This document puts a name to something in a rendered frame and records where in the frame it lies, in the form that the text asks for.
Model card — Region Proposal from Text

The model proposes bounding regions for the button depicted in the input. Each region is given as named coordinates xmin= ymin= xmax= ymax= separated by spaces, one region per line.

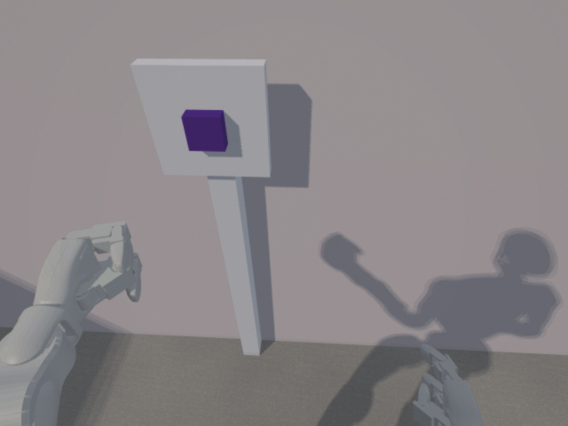
xmin=181 ymin=110 xmax=228 ymax=152

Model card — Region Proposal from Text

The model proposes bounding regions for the right robot hand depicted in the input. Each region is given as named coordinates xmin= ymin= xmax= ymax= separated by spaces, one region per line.
xmin=413 ymin=343 xmax=484 ymax=426

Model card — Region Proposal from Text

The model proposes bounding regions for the left robot hand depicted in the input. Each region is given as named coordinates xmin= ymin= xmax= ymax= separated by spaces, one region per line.
xmin=33 ymin=221 xmax=142 ymax=323

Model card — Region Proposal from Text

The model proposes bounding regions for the panel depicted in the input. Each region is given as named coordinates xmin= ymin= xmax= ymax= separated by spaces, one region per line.
xmin=130 ymin=59 xmax=272 ymax=356

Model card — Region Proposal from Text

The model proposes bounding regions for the left robot forearm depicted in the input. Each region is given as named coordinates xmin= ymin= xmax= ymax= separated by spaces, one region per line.
xmin=0 ymin=304 xmax=83 ymax=426

